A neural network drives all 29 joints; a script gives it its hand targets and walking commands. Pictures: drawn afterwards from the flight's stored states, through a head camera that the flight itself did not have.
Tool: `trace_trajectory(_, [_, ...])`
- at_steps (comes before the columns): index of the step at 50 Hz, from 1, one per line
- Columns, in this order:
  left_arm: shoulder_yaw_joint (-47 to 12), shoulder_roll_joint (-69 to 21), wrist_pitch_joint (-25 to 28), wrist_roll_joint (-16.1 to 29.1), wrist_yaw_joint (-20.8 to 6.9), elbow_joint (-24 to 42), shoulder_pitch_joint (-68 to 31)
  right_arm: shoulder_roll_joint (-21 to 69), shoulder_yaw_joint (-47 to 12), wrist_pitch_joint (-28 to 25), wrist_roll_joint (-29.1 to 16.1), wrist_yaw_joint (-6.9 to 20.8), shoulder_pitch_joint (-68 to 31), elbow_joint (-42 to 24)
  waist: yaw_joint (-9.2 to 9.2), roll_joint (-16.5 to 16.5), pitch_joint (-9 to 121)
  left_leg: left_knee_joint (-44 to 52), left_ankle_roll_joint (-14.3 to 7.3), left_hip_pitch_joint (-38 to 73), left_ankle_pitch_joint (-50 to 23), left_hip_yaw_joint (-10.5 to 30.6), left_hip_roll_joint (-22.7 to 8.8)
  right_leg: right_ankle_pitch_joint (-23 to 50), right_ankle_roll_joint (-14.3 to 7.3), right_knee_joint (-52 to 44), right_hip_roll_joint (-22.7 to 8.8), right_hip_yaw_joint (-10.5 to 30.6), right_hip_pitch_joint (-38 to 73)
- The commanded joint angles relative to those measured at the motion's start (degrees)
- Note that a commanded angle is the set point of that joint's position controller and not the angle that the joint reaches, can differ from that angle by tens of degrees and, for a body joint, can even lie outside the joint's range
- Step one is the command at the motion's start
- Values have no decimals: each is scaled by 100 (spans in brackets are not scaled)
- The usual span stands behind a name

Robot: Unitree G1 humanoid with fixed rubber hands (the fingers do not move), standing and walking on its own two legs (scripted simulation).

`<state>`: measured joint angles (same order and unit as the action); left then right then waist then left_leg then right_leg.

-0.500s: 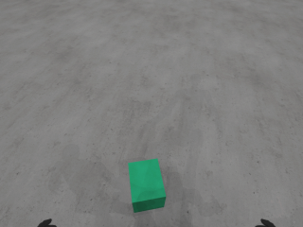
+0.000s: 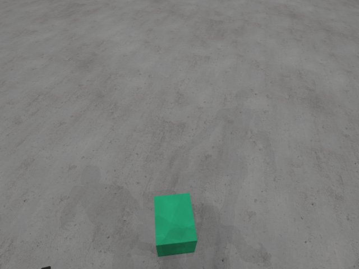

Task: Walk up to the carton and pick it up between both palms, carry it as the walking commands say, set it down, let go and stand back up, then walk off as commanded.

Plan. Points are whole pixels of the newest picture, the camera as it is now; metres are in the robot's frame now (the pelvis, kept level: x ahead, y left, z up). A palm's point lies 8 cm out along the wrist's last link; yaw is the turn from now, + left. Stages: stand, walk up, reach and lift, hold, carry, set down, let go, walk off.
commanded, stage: walk up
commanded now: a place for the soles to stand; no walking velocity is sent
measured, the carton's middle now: (174, 224) +0.48 +0.03 -0.67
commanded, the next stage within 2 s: reach and lift in 1.70 s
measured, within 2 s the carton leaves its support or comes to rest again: neither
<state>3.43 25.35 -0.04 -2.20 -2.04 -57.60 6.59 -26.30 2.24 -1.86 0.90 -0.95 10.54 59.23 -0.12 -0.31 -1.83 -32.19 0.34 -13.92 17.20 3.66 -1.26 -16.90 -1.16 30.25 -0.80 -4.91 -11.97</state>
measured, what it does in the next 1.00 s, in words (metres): shifts its weight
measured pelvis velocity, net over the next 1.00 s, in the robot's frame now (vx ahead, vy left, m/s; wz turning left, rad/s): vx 0.02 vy -0.05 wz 0.17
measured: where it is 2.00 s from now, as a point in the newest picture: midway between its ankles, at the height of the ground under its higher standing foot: outside the picture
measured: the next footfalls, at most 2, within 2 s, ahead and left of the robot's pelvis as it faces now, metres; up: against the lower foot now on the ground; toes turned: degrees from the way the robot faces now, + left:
none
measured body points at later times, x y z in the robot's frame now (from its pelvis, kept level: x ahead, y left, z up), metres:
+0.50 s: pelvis +0.04 -0.02 +0.00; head +0.06 -0.02 +0.45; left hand +0.12 +0.31 -0.10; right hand +0.22 -0.32 -0.10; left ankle +0.03 +0.12 -0.73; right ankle +0.00 -0.12 -0.73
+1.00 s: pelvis +0.02 -0.05 +0.00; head +0.05 -0.04 +0.45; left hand +0.07 +0.29 -0.11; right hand +0.16 -0.38 -0.10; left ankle +0.01 +0.09 -0.71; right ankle +0.00 -0.13 -0.73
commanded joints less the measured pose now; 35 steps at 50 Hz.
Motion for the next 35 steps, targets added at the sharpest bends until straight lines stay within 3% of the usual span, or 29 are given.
trace_trajectory(1, [322, 1432, 38, -24, 44, 448, 135, -803, 101, -99, 6, -91, -519, -651, 300, -855, -171, -966, -167, -1605, 980, -496, 175, -13, -1133, -1472, -1867, 1963, 827])
trace_trajectory(2, [290, 1321, 44, -21, 62, 513, 188, -841, 109, -105, -9, -91, -437, -668, 290, -717, -215, -1169, -162, -1529, 1322, -353, 11, 978, -1275, -1291, -1990, 1868, 772])
trace_trajectory(3, [247, 1184, 57, -13, 89, 560, 114, -793, 105, -116, -37, -70, -256, -648, 178, -628, -168, -802, -174, -1247, 1154, -266, -121, 1841, -1200, -1001, -1850, 1495, 762])
trace_trajectory(4, [203, 1110, 54, 19, 100, 616, -105, -727, 95, -142, -48, -58, -30, -581, -6, -657, -28, -115, -204, -648, 586, -375, -92, 2419, -968, -658, -1574, 954, 572])
trace_trajectory(5, [180, 1097, 21, 82, 100, 632, -259, -721, 102, -181, -35, -52, 189, -487, -158, -611, 173, 603, -232, 5, -561, -472, 16, 2580, -677, -289, -1279, 526, 389])
trace_trajectory(6, [124, 921, -5, 161, 91, 715, -224, -998, 183, -222, 39, -66, 238, -492, -151, -208, 441, 620, -350, 742, -2016, 43, -268, 2299, -325, 134, -1005, 269, -52])
trace_trajectory(7, [109, 775, -35, 211, 87, 842, -164, -1431, 284, -248, 97, -101, 390, -530, -118, 403, 628, 685, -775, 1110, -2859, 1210, -1106, 1245, 19, 648, -602, 44, -601])
trace_trajectory(8, [129, 773, -110, 232, 97, 795, -118, -1512, 300, -234, 1, -118, 365, -540, -122, 709, 577, 690, -1370, 1000, -3375, 1847, -1560, -287, 85, 782, -293, 294, -708])
trace_trajectory(9, [142, 785, -129, 213, 110, 801, -146, -1454, 302, -203, -15, -128, 242, -569, -69, 766, 560, 708, -1545, 1037, -3303, 1885, -1690, -1221, 33, 817, -223, 398, -763])
trace_trajectory(10, [143, 762, -107, 176, 129, 732, -10, -1354, 274, -170, -29, -137, 44, -636, 29, 724, 532, 563, -1465, 954, -3278, 1663, -1594, -1047, -27, 577, -270, 478, -665])
trace_trajectory(11, [130, 755, -51, 169, 146, 605, 163, -1224, 225, -132, -53, -127, -263, -709, 165, 621, 554, 399, -1154, 712, -3202, 1291, -1321, -201, -72, -43, -351, 512, -289])
trace_trajectory(12, [120, 825, 30, 131, 148, 483, 234, -1032, 154, -101, -78, -99, -451, -736, 211, 426, 498, 185, -705, 200, -2992, 791, -930, 735, -130, -586, -537, 652, 265])
trace_trajectory(13, [153, 1034, 85, 110, 136, 482, 68, -842, 109, -85, -107, -71, -441, -751, 77, 60, 415, -66, -335, 124, -2515, 208, -441, 1393, -279, -753, -847, 798, 357])
trace_trajectory(14, [148, 1025, 92, 142, 135, 488, -65, -765, 71, -73, -101, -71, -448, -698, 13, 89, 373, -11, -179, 188, -2144, 30, -265, 2038, -397, -636, -971, 796, 414])
trace_trajectory(16, [118, 973, 68, 189, 164, 465, -163, -780, 57, -63, -94, -67, -489, -584, 17, -21, 408, 52, -171, 289, -2147, -35, -264, 2495, -378, -595, -953, 594, 531])
trace_trajectory(19, [120, 909, 39, 194, 198, 430, -184, -816, 56, -44, -83, -67, -508, -523, 26, -173, 542, 54, -311, 527, -2800, 3, -376, 2734, -237, -568, -820, 306, 635])
trace_trajectory(34, [130, 820, -24, 130, 177, 413, -399, -742, 58, 40, -14, -49, -797, -354, 85, -113, 323, 504, -269, 505, -2281, -42, -412, 1379, -189, -1060, -819, 112, 685])
trace_trajectory(35, [247, 1043, -123, 9, 116, 548, -443, -1022, 180, 9, -15, -160, -369, -278, -16, -309, 166, 331, -370, 402, -2384, 16, -475, 1311, -277, -741, -682, 23, 507])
